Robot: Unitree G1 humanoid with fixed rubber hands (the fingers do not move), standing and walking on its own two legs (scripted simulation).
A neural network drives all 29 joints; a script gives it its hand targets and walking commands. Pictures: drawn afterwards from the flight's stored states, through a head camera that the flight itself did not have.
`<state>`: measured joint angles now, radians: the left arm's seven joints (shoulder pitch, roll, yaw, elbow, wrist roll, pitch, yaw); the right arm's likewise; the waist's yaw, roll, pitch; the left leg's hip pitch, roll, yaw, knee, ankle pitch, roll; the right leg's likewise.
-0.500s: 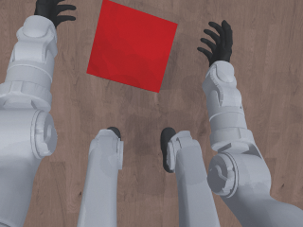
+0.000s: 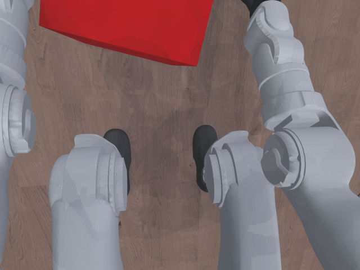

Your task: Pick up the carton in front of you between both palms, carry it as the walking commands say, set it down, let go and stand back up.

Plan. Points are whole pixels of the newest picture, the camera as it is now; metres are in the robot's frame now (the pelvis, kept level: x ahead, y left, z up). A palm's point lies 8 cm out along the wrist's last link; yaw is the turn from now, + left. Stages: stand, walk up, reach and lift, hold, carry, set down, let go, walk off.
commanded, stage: reach and lift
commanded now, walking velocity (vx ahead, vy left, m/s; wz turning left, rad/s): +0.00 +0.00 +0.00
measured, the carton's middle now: out of the picture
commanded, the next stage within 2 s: none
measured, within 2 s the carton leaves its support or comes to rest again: leaves its support in 0.80 s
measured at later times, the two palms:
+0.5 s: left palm out of the picture +0.55 +0.23 -0.18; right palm out of the picture +0.53 -0.08 -0.17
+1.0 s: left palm out of the picture +0.53 +0.23 -0.12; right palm out of the picture +0.52 -0.07 -0.10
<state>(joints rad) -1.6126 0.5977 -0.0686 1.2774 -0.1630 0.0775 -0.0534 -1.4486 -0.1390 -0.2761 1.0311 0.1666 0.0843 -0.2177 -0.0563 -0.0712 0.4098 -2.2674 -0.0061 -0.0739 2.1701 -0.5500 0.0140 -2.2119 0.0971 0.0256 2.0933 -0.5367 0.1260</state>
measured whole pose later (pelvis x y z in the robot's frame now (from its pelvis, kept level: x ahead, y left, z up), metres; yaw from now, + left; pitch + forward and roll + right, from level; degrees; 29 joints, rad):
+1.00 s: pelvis +0.01 -0.01 +0.00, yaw +4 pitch +39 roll -5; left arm -1.35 0.34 0.02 0.96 -0.01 0.30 0.00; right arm -1.13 0.07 -0.48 0.65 0.02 0.20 -0.25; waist -0.01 -0.10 0.13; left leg -2.28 -0.06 -0.08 2.14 -0.55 -0.02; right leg -2.22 0.14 0.07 2.11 -0.58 0.14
